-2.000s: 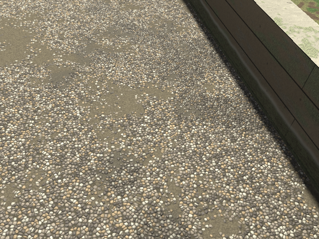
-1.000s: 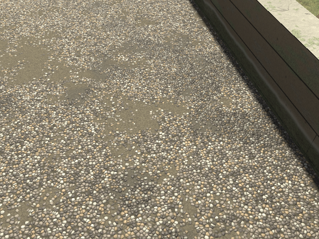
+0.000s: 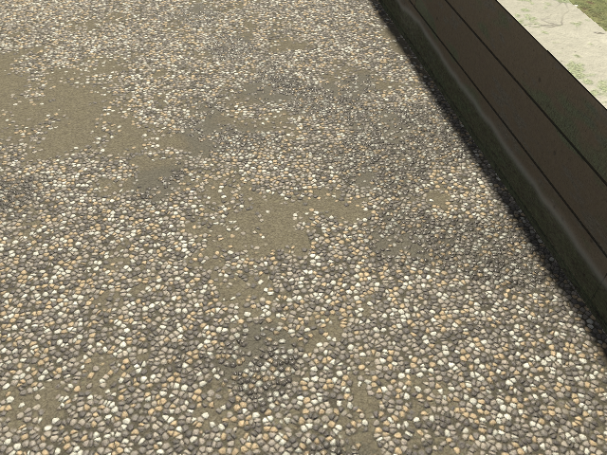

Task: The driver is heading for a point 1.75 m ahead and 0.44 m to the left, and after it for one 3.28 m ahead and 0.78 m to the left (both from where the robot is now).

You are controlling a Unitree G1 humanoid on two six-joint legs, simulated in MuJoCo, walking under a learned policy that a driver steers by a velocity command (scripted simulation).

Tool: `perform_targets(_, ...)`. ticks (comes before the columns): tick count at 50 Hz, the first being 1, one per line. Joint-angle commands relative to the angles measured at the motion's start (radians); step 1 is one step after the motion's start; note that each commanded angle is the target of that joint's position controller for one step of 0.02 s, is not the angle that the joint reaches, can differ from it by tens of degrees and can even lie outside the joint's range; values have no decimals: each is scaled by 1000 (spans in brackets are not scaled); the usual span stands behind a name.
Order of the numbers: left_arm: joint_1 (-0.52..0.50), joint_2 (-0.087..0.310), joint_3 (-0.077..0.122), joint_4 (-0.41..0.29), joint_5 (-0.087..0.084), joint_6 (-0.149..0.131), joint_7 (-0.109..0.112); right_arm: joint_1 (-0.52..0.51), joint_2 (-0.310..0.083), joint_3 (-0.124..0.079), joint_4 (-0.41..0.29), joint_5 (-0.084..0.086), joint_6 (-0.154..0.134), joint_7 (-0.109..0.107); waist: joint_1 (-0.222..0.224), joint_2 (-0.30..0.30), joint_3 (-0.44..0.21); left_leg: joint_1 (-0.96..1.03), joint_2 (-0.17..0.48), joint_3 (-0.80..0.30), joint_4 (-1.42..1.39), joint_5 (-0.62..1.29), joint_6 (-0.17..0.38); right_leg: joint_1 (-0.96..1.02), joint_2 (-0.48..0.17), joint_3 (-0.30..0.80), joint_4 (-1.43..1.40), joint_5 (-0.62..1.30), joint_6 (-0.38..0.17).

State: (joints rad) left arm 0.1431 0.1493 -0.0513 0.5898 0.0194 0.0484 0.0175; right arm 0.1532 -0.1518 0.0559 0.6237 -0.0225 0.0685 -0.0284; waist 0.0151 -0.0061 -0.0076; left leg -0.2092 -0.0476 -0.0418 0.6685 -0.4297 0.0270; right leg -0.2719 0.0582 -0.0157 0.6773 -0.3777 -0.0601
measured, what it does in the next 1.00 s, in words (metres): stands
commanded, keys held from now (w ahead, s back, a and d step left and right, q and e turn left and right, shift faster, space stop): w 1.00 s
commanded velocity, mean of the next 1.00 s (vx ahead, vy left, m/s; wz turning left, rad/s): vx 0.50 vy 0.00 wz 0.00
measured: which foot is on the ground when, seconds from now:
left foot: down 0.00-1.00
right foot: down 0.00-1.00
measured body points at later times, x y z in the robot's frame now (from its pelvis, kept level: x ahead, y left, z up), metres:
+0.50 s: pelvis +0.01 +0.00 +0.00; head +0.00 +0.00 +0.45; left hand +0.20 +0.20 -0.08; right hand +0.19 -0.20 -0.09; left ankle -0.04 +0.11 -0.72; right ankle -0.01 -0.08 -0.72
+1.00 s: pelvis +0.01 +0.00 +0.00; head +0.00 +0.00 +0.45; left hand +0.19 +0.20 -0.08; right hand +0.19 -0.20 -0.09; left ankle -0.04 +0.11 -0.72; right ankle -0.01 -0.08 -0.72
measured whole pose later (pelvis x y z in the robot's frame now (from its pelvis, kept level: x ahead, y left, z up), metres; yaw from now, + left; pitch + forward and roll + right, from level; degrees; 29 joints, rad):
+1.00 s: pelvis +0.01 +0.00 +0.00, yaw +0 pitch -2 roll +0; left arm 0.14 0.14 -0.05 0.59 0.02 0.05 0.02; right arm 0.15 -0.15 0.06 0.63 -0.02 0.06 -0.03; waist 0.02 -0.01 -0.01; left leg -0.20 -0.05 -0.04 0.67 -0.44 0.03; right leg -0.27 0.05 -0.02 0.68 -0.39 -0.06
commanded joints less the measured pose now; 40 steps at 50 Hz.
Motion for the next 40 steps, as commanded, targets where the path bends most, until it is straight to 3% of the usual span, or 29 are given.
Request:
perform_targets(1, -79, 62, 18, -93, 0, -18, 2, -72, -68, -19, -88, -1, -16, -2, 0, 4, -45, 5, 43, -57, -83, 254, 20, -4, -77, 86, -113, 262, -9)
perform_targets(40, -90, 61, 20, -93, 2, -9, 4, -78, -70, -18, -78, 2, -24, -3, 1, 2, -55, 14, 42, -58, -72, 305, 16, 12, -82, 85, -93, 317, -11)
